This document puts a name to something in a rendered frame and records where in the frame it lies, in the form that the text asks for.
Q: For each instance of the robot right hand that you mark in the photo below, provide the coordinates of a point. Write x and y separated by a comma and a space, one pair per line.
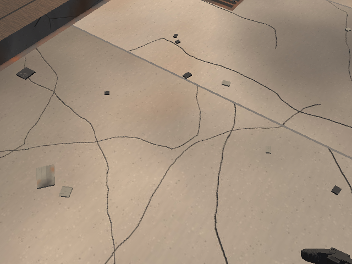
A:
325, 256

